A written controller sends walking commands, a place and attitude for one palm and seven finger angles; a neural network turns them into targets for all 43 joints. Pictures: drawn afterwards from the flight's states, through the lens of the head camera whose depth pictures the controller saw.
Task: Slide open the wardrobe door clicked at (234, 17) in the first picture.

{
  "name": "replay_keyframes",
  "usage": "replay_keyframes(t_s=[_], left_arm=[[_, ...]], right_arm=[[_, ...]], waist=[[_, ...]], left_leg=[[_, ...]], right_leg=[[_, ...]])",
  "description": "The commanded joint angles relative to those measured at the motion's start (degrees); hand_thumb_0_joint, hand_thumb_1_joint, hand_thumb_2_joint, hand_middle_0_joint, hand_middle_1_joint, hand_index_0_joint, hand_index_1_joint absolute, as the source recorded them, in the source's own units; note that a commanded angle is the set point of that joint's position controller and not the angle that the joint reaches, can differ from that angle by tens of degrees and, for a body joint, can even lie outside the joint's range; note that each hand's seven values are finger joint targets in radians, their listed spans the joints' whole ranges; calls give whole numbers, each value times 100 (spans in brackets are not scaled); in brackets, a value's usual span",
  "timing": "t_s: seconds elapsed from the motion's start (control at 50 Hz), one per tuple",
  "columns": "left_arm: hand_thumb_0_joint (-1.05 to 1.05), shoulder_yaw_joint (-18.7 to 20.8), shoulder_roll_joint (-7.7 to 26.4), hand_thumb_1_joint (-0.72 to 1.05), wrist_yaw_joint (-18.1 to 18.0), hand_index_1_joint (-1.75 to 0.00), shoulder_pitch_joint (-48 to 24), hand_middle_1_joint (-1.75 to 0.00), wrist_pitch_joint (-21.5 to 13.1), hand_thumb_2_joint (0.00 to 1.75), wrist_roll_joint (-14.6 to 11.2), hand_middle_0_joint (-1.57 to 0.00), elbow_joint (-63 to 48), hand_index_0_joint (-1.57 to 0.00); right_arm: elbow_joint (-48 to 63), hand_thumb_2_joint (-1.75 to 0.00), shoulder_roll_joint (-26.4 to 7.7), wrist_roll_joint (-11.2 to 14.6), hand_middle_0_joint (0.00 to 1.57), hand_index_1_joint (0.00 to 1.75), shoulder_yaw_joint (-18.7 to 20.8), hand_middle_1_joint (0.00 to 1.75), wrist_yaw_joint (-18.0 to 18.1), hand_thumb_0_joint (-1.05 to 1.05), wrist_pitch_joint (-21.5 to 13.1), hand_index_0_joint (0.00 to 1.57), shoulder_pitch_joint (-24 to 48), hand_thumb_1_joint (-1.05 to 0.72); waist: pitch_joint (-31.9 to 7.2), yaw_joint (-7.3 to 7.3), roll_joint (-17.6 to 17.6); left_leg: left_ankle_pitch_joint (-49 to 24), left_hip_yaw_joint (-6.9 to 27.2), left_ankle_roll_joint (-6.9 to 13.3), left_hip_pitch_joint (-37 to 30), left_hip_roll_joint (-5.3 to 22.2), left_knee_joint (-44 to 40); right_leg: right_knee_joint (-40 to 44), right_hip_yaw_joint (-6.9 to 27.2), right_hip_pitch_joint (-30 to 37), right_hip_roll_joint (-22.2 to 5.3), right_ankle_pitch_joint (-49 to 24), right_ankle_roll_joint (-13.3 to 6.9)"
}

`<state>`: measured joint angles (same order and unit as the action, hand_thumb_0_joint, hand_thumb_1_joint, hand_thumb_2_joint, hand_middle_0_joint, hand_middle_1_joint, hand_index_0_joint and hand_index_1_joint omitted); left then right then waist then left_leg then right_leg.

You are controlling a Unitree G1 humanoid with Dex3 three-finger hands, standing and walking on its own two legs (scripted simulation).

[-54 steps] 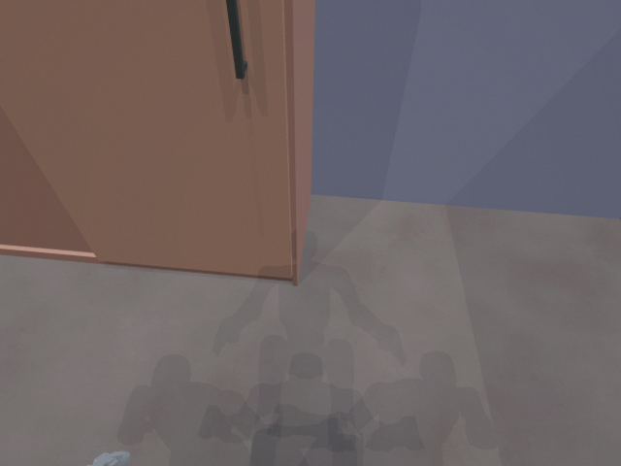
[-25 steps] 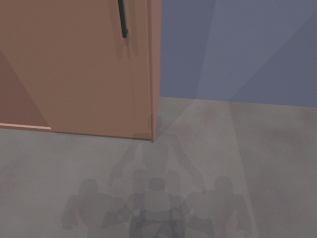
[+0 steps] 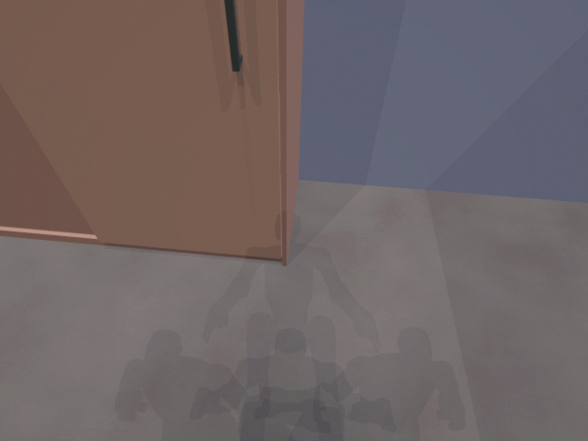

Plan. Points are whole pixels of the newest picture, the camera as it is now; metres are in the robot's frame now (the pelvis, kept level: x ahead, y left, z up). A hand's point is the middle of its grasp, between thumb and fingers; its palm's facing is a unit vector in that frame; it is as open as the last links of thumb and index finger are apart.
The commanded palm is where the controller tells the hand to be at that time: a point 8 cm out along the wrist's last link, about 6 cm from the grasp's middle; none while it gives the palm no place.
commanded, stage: look at it before walking up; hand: right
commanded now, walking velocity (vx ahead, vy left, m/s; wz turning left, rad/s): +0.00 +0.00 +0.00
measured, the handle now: (231, 1) +0.89 +0.19 +0.23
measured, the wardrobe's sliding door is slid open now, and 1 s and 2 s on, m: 0.00 0.00 0.00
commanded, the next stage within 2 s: walk to a spot facing it in 0.36 s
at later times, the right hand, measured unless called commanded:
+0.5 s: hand out of the picture +0.08 -0.25 -0.16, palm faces -0.03 +0.94 -0.33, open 7.4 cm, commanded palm none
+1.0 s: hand out of the picture +0.04 -0.16 -0.17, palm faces -0.16 +0.96 -0.23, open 7.4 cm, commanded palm none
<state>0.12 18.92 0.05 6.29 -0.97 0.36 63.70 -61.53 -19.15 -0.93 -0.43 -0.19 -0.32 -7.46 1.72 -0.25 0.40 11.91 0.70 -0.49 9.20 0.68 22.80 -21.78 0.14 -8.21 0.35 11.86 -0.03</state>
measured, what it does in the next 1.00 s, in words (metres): lifts its right foot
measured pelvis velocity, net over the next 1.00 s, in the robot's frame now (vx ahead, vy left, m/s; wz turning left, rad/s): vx -0.02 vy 0.02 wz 0.22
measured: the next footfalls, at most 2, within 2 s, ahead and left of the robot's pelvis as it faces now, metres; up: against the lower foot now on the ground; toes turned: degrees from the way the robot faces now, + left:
right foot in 1.28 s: +0.03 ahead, -0.12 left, +0.00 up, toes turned +23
left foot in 1.76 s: -0.11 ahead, +0.09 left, +0.00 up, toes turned +46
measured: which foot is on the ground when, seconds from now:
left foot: down 0.00-1.00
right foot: down 0.00-0.84, up 0.86-1.00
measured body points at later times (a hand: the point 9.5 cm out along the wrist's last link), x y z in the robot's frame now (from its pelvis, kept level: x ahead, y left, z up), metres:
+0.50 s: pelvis +0.01 +0.00 +0.00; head +0.01 +0.00 +0.45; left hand +0.09 +0.30 -0.13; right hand +0.08 -0.30 -0.13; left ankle +0.01 +0.12 -0.74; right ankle +0.00 -0.12 -0.74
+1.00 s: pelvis -0.02 +0.02 -0.01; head +0.01 +0.05 +0.44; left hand +0.01 +0.29 -0.17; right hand +0.05 -0.21 -0.15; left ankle +0.00 +0.11 -0.74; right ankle -0.01 -0.13 -0.67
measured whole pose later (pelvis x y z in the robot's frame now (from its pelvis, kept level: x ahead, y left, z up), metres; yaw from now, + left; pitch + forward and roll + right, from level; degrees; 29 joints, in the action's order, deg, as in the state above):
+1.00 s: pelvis -0.02 +0.02 -0.01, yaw +13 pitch +0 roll -2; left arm 3.4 13.2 -0.9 8.0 2.9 0.7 55.5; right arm -53.1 -10.2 -1.4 2.1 -0.4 2.7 -15.6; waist 5.1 1.7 -0.7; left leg 12.9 3.3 3.4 18.9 -3.6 32.0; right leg -61.6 -0.2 -26.9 -1.9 21.8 3.0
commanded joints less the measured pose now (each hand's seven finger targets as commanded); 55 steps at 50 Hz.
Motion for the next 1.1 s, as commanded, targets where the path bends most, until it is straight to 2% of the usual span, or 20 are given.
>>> replay_keyframes(t_s=[0.0,0.14,0.3,0.48,0.54,0.6,0.66,0.7,0.72,0.74,0.76,0.78,0.8,0.82,0.84,0.86,0.88,0.92,1.02,1.08], left_arm=[[0,206,1204,90,-66,-30,-253,-30,-110,90,6,-20,-386,-20],[0,194,1210,90,-68,-30,-289,-30,-102,90,9,-20,-377,-20],[0,190,1233,90,-80,-30,-272,-30,-115,90,-2,-20,-375,-20],[0,205,1234,90,-105,-30,-266,-30,-104,90,9,-20,-367,-20],[0,138,571,90,-142,-30,138,-30,20,90,19,-20,-401,-20],[0,257,662,90,-182,-30,256,-30,100,90,27,-20,-639,-20],[0,371,719,90,-197,-30,194,-30,136,90,38,-20,-896,-20],[0,441,771,90,-191,-30,65,-30,132,90,40,-20,-1039,-20],[0,464,750,90,-185,-30,22,-30,115,90,46,-20,-1109,-20],[0,486,742,90,-175,-30,-76,-30,115,90,49,-20,-1175,-20],[0,493,702,90,-174,-30,-192,-30,117,90,62,-20,-1246,-20],[0,506,653,90,-172,-30,-287,-30,138,90,65,-20,-1315,-20],[0,467,342,90,-150,-30,-150,-30,200,90,29,-20,-1407,-20],[0,438,94,90,-145,-30,-242,-30,234,90,20,-20,-1569,-20],[0,446,205,90,-157,-30,-299,-30,298,90,15,-20,-1546,-20],[0,483,209,90,-138,-30,-232,-30,271,90,16,-20,-1483,-20],[0,479,204,90,-114,-30,-78,-30,247,90,39,-20,-1408,-20],[0,464,65,90,-105,-30,170,-30,237,90,58,-20,-1305,-20],[0,446,-67,90,-156,-30,-7,-30,218,90,41,-20,-1396,-20],[0,436,-82,90,-185,-30,-6,-30,186,90,12,-20,-1461,-20]], right_arm=[[345,-90,-1208,22,20,30,238,30,100,0,-156,20,188,-90],[342,-90,-1209,21,20,30,231,30,86,0,-137,20,200,-90],[332,-90,-1207,27,20,30,234,30,91,0,-150,20,178,-90],[342,-90,-1197,25,20,30,244,30,78,0,-99,20,177,-90],[376,-90,-599,20,20,30,183,30,106,0,98,20,-164,-90],[603,-90,-591,-10,20,30,272,30,82,0,191,20,-306,-90],[844,-90,-511,-23,20,30,340,30,29,0,249,20,-394,-90],[928,-90,-388,-21,20,30,373,30,-4,0,273,20,-561,-90],[991,-90,-302,-25,20,30,400,30,-21,0,290,20,-626,-90],[1026,-90,-240,-23,20,30,425,30,-35,0,306,20,-731,-90],[1033,-90,-200,-28,20,30,461,30,-49,0,293,20,-914,-90],[979,-90,-245,-45,20,30,509,30,-57,0,250,20,-1228,-90],[1000,-90,-704,-121,20,30,601,30,-14,0,161,20,-1404,-90],[1060,-90,-961,-75,20,30,638,30,55,0,141,20,-1444,-90],[1134,-90,-887,-42,20,30,644,30,115,0,159,20,-1313,-90],[1223,-90,-740,-43,20,30,634,30,116,0,167,20,-901,-90],[1313,-90,-611,-29,20,30,601,30,103,0,149,20,-668,-90],[1366,-90,-485,-26,20,30,593,30,104,0,117,20,-602,-90],[1233,-90,-449,-34,20,30,659,30,85,0,123,20,-1042,-90],[1233,-90,-479,-52,20,30,704,30,85,0,155,20,-1058,-90]], waist=[[-417,32,-8],[-298,35,-92],[-467,36,1],[-306,31,-88],[-283,0,-15],[-302,-6,-79],[-235,16,-407],[-248,111,-797],[-248,141,-988],[-182,201,-1076],[-174,314,-1010],[-142,496,-647],[-224,515,1153],[-24,492,1980],[10,492,1571],[153,252,1001],[43,117,612],[-393,54,518],[-563,262,620],[-684,293,801]], left_leg=[[-937,556,237,-136,618,-340],[-669,571,220,-82,604,-435],[-1099,512,218,-247,609,-382],[-1077,605,225,-36,565,-384],[-1360,673,150,280,508,6],[-1403,706,157,625,344,497],[-1015,614,119,989,113,1139],[-186,374,64,1096,-46,1882],[723,163,16,1091,-99,2250],[1217,21,-14,967,-6,2423],[1170,25,5,701,80,2171],[454,156,57,213,173,1420],[-712,1661,346,-11,992,136],[-1282,3270,793,462,1820,-728],[-188,3488,946,852,1795,-1093],[236,3220,1083,850,1571,-948],[127,2748,1066,770,1317,-767],[-246,2238,946,549,1032,-566],[-945,2365,990,-32,892,-417],[-1095,2563,1046,-193,853,-380]], right_leg=[[328,548,78,-686,-902,-150],[422,555,50,-678,-677,-142],[387,553,207,-711,-1091,-143],[373,451,298,-744,-948,-127],[45,159,260,-798,-932,-35],[-169,134,183,-964,-823,-106],[-157,260,-56,-1249,-473,-276],[-96,422,-272,-1643,-579,-518],[-52,486,-385,-1852,-813,-680],[-95,429,-609,-2014,-895,-782],[-408,265,-811,-1973,-1051,-731],[-1212,-86,-1209,-1704,-876,-463],[-2872,-758,-1845,-780,452,101],[-3940,-425,-2403,-86,2150,286],[-4410,266,-2296,-238,1980,209],[-4588,382,-2424,-337,1503,195],[-4532,318,-2327,-411,1122,243],[-4250,155,-2031,-381,865,320],[-3461,76,-2064,-233,1036,381],[-2875,67,-1901,-159,1178,347]])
